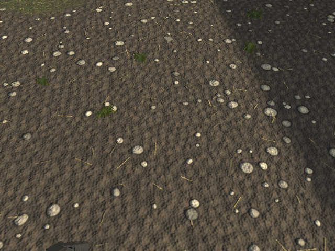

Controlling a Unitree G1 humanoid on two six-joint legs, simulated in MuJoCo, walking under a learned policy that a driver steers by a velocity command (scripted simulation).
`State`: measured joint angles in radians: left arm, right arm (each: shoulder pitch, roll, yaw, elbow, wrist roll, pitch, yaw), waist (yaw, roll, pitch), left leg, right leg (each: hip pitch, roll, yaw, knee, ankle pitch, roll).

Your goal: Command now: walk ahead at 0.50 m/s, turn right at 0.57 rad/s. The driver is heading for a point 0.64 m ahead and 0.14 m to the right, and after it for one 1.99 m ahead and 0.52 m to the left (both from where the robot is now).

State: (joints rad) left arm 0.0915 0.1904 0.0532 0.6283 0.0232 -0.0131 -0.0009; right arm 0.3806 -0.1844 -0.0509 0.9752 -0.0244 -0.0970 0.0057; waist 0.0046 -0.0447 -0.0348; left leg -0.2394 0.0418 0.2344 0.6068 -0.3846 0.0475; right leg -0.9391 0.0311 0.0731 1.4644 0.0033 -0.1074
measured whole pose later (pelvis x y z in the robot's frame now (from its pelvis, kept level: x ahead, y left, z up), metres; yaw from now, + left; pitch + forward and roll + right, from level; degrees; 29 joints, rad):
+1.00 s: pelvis +0.57 -0.06 +0.02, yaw -25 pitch +1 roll +0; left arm 0.20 0.28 0.03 0.69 0.05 -0.04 -0.03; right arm 0.39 -0.25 -0.05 0.80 -0.01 -0.06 0.01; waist -0.04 -0.04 0.01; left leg -0.24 -0.07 -0.01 0.38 -0.16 0.06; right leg -0.52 -0.01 0.02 0.98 -0.33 -0.01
